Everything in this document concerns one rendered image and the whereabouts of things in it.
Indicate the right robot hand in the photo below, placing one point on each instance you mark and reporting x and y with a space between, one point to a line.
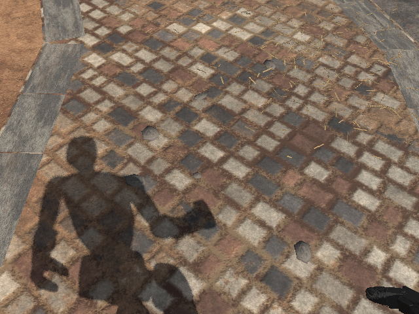
405 299

